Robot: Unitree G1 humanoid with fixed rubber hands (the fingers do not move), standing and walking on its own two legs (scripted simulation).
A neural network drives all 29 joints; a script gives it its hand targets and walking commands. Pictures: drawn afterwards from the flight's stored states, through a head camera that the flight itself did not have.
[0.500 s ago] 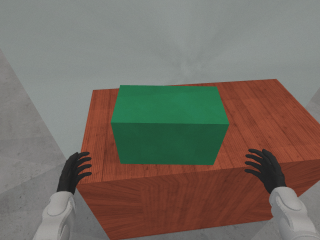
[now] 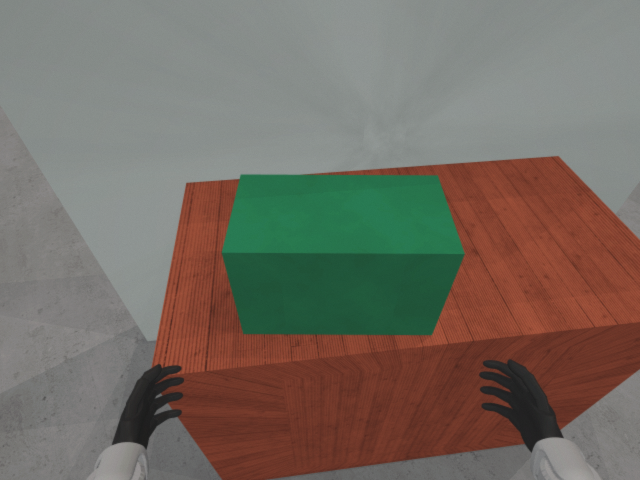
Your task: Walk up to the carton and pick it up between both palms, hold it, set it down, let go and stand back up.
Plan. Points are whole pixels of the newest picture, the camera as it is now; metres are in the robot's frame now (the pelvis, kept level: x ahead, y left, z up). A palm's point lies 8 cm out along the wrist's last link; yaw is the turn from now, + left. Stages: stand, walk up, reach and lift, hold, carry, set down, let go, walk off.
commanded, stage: set down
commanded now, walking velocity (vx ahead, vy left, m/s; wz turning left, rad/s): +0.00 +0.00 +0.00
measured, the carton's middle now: (338, 256) +0.47 -0.02 +0.00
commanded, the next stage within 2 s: let go in 0.70 s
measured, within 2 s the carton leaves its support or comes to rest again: neither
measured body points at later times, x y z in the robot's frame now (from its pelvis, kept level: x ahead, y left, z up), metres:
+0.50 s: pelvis +0.00 +0.00 +0.00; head +0.01 +0.01 +0.45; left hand +0.18 +0.24 -0.08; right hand +0.18 -0.23 -0.08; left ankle -0.03 +0.11 -0.75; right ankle +0.01 -0.11 -0.75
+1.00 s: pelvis -0.01 -0.01 +0.00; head +0.00 +0.00 +0.45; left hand +0.17 +0.22 -0.09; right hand +0.15 -0.24 -0.09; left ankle -0.03 +0.11 -0.75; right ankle +0.01 -0.11 -0.75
